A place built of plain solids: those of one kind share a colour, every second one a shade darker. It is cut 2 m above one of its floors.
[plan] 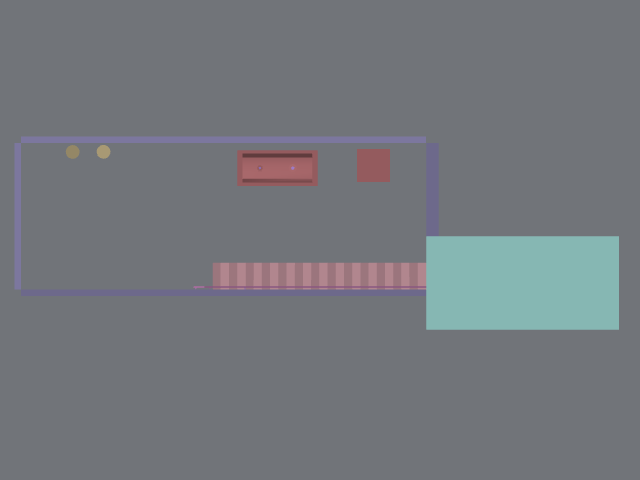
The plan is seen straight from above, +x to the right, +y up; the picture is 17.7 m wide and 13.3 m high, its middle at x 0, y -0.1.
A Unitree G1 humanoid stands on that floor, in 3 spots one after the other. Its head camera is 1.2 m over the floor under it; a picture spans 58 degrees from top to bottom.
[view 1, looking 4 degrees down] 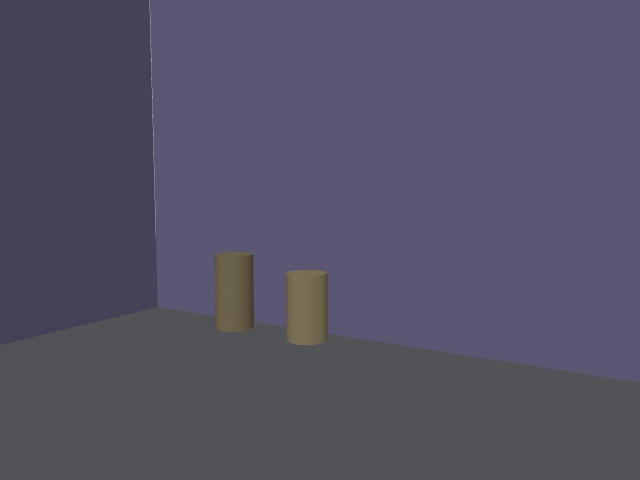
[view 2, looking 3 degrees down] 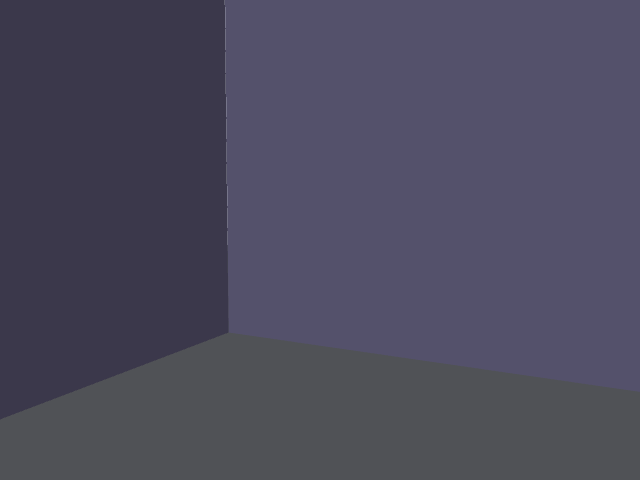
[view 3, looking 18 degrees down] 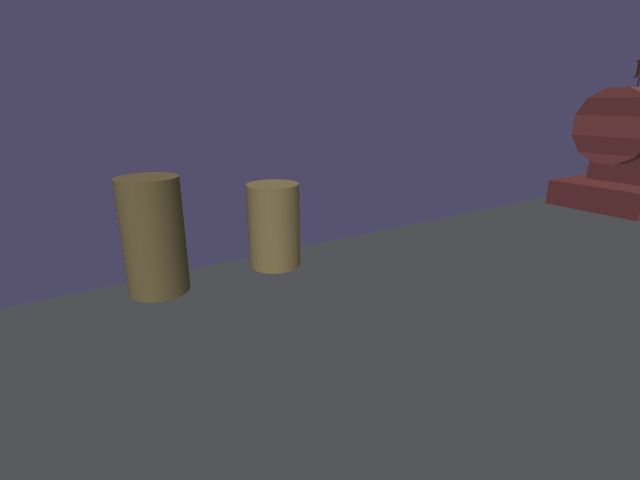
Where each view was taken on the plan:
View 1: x -3.97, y -1.06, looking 119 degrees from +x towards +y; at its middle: wall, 4.18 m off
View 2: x -4.69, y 1.34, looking -154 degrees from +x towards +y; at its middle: wall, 4.00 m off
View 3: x -7.40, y -0.43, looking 57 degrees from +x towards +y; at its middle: wall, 3.79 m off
